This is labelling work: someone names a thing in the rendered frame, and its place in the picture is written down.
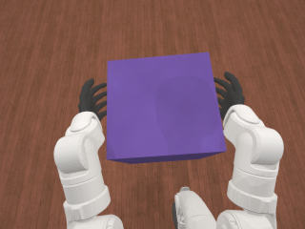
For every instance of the left robot upper arm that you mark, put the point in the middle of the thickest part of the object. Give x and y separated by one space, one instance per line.
101 222

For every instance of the right robot upper arm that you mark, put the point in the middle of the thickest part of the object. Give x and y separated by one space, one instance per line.
239 219

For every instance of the robot right hand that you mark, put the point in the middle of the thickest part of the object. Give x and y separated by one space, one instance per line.
232 96

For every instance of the right robot shin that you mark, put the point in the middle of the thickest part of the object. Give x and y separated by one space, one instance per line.
180 220

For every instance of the robot right thigh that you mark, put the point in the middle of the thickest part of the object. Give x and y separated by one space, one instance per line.
195 212

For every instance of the robot left forearm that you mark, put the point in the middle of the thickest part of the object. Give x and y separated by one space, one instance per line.
79 169

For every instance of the robot left hand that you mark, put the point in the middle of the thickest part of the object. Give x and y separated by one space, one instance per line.
88 100

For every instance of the carton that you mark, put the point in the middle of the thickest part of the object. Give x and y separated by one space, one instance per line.
162 108

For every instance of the robot right forearm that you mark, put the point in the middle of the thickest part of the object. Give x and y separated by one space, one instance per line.
258 150

